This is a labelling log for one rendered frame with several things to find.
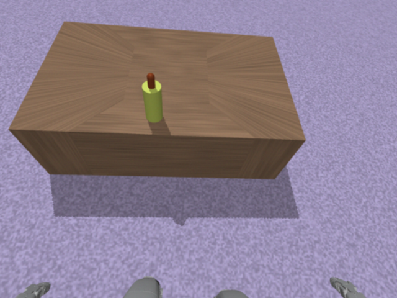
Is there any right robot hand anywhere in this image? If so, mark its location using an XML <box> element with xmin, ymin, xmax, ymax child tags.
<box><xmin>330</xmin><ymin>277</ymin><xmax>366</xmax><ymax>298</ymax></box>

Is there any bottle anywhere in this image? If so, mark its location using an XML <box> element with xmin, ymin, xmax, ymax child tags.
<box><xmin>142</xmin><ymin>73</ymin><xmax>163</xmax><ymax>123</ymax></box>

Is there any left robot hand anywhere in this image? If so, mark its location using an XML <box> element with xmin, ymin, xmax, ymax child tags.
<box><xmin>15</xmin><ymin>282</ymin><xmax>51</xmax><ymax>298</ymax></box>

